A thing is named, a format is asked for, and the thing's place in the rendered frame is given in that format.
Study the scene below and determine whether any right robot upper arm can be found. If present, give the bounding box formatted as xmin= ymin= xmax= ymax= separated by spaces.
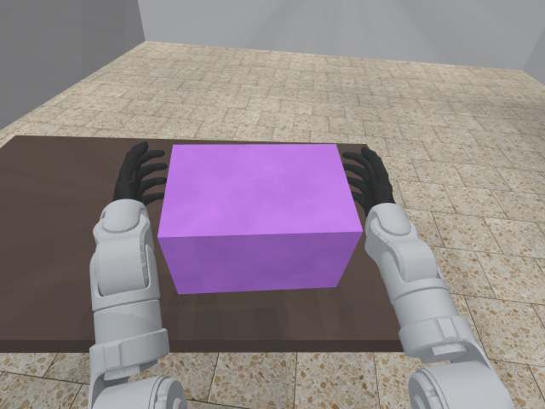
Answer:
xmin=408 ymin=360 xmax=513 ymax=409

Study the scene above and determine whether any carton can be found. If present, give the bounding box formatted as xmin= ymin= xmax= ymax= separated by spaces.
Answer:
xmin=158 ymin=144 xmax=363 ymax=294

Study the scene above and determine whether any robot right forearm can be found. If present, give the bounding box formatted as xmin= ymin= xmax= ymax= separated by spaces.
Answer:
xmin=364 ymin=203 xmax=515 ymax=409

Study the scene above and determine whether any robot left forearm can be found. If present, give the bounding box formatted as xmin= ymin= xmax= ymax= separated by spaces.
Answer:
xmin=88 ymin=199 xmax=169 ymax=409

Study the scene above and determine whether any table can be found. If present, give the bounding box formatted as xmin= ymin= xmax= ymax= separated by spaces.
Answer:
xmin=0 ymin=135 xmax=404 ymax=353

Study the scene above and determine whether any robot left hand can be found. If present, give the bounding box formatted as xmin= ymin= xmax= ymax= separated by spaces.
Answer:
xmin=112 ymin=141 xmax=168 ymax=206

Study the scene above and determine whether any left robot upper arm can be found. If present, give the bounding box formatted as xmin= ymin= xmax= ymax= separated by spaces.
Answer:
xmin=92 ymin=375 xmax=187 ymax=409

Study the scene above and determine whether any robot right hand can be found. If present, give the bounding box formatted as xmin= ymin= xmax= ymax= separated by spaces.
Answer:
xmin=342 ymin=147 xmax=395 ymax=218

